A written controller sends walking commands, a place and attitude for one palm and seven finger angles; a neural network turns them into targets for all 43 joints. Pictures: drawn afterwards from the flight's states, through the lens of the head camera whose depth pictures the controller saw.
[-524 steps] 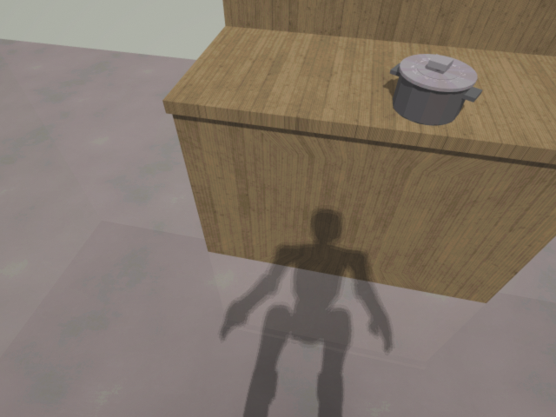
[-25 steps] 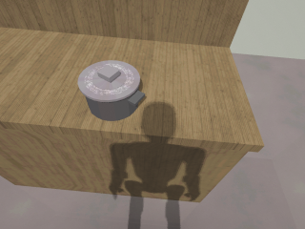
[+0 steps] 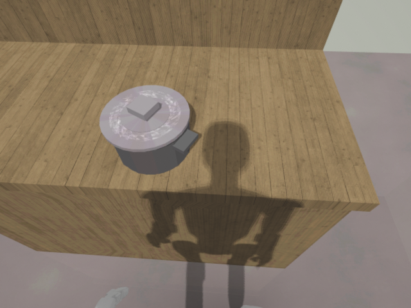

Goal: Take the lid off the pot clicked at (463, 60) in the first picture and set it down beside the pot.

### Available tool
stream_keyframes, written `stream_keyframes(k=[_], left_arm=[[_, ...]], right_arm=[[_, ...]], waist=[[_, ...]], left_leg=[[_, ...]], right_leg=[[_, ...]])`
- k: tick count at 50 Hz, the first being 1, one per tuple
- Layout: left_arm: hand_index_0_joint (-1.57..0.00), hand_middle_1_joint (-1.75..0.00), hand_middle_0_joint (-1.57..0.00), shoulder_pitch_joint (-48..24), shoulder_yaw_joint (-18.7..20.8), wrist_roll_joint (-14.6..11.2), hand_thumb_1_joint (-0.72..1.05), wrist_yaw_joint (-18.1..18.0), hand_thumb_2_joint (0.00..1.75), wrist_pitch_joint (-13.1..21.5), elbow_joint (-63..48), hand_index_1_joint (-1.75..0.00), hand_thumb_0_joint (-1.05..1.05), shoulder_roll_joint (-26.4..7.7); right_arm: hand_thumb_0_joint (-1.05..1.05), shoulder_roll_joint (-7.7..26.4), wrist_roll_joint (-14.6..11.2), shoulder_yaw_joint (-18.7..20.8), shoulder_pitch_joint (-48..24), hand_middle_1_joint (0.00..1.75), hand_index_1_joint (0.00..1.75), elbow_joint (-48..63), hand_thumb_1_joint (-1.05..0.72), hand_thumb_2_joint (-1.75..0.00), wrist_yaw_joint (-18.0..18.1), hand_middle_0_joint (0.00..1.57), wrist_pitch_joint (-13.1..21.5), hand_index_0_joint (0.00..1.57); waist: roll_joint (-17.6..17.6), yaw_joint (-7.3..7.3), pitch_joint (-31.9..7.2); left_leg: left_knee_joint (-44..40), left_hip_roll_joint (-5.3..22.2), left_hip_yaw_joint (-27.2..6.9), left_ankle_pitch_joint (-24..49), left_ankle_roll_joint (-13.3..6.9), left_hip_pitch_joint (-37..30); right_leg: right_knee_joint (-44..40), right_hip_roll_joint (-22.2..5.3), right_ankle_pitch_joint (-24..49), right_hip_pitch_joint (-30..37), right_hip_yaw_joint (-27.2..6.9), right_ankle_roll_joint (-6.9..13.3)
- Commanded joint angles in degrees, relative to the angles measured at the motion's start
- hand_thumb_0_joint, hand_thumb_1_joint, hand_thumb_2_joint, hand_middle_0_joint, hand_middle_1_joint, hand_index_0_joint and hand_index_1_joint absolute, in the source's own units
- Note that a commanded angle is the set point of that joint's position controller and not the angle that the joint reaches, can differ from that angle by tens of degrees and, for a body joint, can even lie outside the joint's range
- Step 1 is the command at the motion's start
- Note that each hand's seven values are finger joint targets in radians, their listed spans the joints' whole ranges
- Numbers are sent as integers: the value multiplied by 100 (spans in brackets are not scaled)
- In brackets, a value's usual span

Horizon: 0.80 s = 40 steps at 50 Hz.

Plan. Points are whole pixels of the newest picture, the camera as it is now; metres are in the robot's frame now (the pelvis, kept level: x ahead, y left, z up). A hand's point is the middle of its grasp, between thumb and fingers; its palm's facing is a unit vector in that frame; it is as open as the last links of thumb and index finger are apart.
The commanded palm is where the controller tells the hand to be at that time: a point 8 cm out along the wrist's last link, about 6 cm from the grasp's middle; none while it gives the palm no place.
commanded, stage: come to a stop and stand still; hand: left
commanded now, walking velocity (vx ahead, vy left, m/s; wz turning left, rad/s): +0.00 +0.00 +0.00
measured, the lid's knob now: (143, 107) +0.46 +0.14 +0.13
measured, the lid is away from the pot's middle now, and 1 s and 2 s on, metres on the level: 0.00 0.00 0.00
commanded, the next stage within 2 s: look again from close up in 1.54 s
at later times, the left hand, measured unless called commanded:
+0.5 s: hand out of the picture -0.01 +0.20 -0.16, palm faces +0.00 -0.97 -0.23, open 7.4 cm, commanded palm none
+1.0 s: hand out of the picture +0.05 +0.20 -0.16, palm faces -0.02 -0.97 -0.23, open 7.3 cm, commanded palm none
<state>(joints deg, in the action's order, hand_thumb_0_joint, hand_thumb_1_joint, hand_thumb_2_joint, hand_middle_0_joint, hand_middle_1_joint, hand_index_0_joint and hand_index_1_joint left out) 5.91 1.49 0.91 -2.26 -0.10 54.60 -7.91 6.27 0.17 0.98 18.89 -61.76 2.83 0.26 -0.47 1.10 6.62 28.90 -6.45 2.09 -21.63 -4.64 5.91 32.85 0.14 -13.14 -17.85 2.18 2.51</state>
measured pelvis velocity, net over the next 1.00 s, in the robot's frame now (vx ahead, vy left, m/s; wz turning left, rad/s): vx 0.02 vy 0.02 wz -0.03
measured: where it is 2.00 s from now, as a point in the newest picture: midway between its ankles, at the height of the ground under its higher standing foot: outside the picture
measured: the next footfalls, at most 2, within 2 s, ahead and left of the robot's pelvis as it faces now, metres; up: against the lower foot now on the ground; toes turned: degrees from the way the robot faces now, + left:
none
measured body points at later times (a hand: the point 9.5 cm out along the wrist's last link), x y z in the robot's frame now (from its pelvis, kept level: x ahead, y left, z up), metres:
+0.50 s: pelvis +0.00 +0.02 +0.01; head +0.00 +0.00 +0.45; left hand +0.00 +0.25 -0.14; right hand +0.02 -0.21 -0.16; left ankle -0.02 +0.12 -0.73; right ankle +0.03 -0.09 -0.73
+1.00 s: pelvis +0.02 +0.02 +0.01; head +0.05 +0.00 +0.46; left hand +0.05 +0.25 -0.14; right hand +0.02 -0.20 -0.16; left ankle -0.02 +0.12 -0.73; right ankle +0.03 -0.09 -0.73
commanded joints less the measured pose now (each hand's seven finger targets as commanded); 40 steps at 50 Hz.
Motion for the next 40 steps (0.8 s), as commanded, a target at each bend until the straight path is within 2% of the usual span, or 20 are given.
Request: stream_keyframes(k=[1,2,4,6,7,9,10,11,13,17,18,19,20,21,22,25,28,32,34,40], left_arm=[[-20,-30,-20,1104,173,-23,90,-79,90,118,74,-30,0,-967],[-20,-30,-20,917,183,1,90,-88,90,120,-18,-30,0,-912],[-20,-30,-20,567,157,15,90,-69,90,116,-122,-30,0,-823],[-20,-30,-20,534,151,-35,90,-43,90,117,-96,-30,0,-872],[-20,-30,-20,555,145,-62,90,-25,90,112,-84,-30,0,-861],[-20,-30,-20,626,131,-70,90,26,90,77,-62,-30,0,-691],[-20,-30,-20,666,124,-60,90,50,90,73,-50,-30,0,-692],[-20,-30,-20,694,119,-48,90,48,90,33,-7,-30,0,-683],[-20,-30,-20,806,96,-42,90,64,90,52,88,-30,0,-689],[-20,-30,-20,1078,45,-57,90,66,90,98,280,-30,0,-649],[-20,-30,-20,1772,10,1,90,-185,90,204,615,-30,0,-860],[-20,-30,-20,1371,14,-9,90,-132,90,229,352,-30,0,-1144],[-20,-30,-20,1125,2,-6,90,-70,90,219,273,-30,0,-1081],[-20,-30,-20,1052,-3,-21,90,-22,90,174,276,-30,0,-1086],[-20,-30,-20,1057,-10,-9,90,-7,90,131,209,-30,0,-1022],[-20,-30,-20,1114,-78,8,90,17,90,112,259,-30,0,-780],[-20,-30,-20,1219,-101,-12,90,27,90,106,306,-30,0,-699],[-20,-30,-20,1364,-105,-37,90,17,90,120,405,-30,0,-673],[-20,-30,-20,1379,-111,-47,90,2,90,132,444,-30,0,-690],[-20,-30,-20,1329,-94,-60,90,-22,90,113,475,-30,0,-712]], right_arm=[[0,376,-45,146,505,30,30,253,-90,-90,50,20,-11,20],[0,344,-28,141,374,30,30,244,-90,-90,34,20,-41,20],[0,283,-20,117,350,30,30,154,-90,-90,-4,20,-40,20],[0,158,5,81,564,30,30,-19,-90,-90,-37,20,0,20],[0,174,19,65,600,30,30,-67,-90,-90,-42,20,21,20],[0,374,77,75,354,30,30,12,-90,-90,-33,20,78,20],[0,496,90,68,203,30,30,80,-90,-90,-45,20,85,20],[0,532,70,70,-28,30,30,142,-90,-90,-69,20,51,20],[0,552,54,30,-105,30,30,153,-90,-90,-77,20,111,20],[0,645,38,10,-61,30,30,118,-90,-90,-57,20,145,20],[0,1051,2,79,-704,30,30,470,-90,-90,-118,20,174,20],[0,642,35,27,-268,30,30,628,-90,-90,-146,20,90,20],[0,625,70,3,-97,30,30,562,-90,-90,-147,20,115,20],[0,650,103,12,2,30,30,570,-90,-90,-168,20,72,20],[0,732,111,33,32,30,30,687,-90,-90,-167,20,52,20],[0,857,88,22,77,30,30,758,-90,-90,-167,20,78,20],[0,886,68,-17,107,30,30,738,-90,-90,-152,20,146,20],[0,884,52,-66,117,30,30,631,-90,-90,-117,20,236,20],[0,875,43,-82,164,30,30,561,-90,-90,-102,20,254,20],[0,835,49,-105,223,30,30,359,-90,-90,-71,20,259,20]], waist=[[1063,-163,-1002],[1201,-157,-926],[818,-5,-738],[346,99,-890],[259,109,-863],[-54,-31,-585],[-43,-101,-491],[41,-173,-290],[-233,-200,-221],[-121,-209,-407],[-644,-422,-587],[-508,-42,-1028],[-696,9,-752],[-797,16,-961],[-571,24,-703],[366,5,-95],[273,-38,-30],[57,-115,-271],[118,-106,-377],[26,-108,-437]], left_leg=[[1398,530,-385,-1341,555,1156],[1529,637,-464,-1422,504,1096],[1068,701,-382,-861,485,876],[-79,607,-174,332,517,149],[-369,620,-224,757,513,-58],[-736,998,-633,896,399,304],[-797,1151,-741,1030,365,628],[-949,1251,-740,671,383,866],[-1083,1230,-840,893,335,943],[-1104,1213,-761,1038,326,713],[27,1269,-214,1329,467,635],[-15,843,-320,224,500,729],[-294,882,-433,347,434,628],[-395,974,-505,350,364,460],[-458,1037,-624,29,296,769],[-757,1096,-815,-95,192,1261],[-975,1150,-917,6,161,1268],[-976,1198,-900,829,153,996],[-871,1175,-780,1269,181,819],[-802,1189,-688,1758,229,577]], right_leg=[[-851,-2189,4537,1465,-2084,1487],[-1042,-2027,3746,1066,-2123,1502],[-1199,-1591,2570,597,-1750,1239],[-1093,-1237,1659,288,-1426,806],[-1052,-1013,1056,91,-1234,552],[-1021,-591,240,66,-987,202],[-1075,-459,149,277,-879,79],[-1254,-442,-342,302,-854,21],[-1171,-422,52,486,-845,-25],[-1215,-465,448,654,-778,-37],[-954,-858,2164,731,-828,-81],[-1120,-1072,587,723,-1357,158],[-1159,-986,-542,217,-1336,269],[-1080,-793,-979,108,-1108,270],[-1057,-610,-1319,-42,-978,171],[-985,-438,-1180,-133,-898,63],[-843,-407,-780,-72,-825,44],[-674,-427,57,269,-731,23],[-653,-487,389,388,-748,27],[-607,-539,721,503,-726,34]])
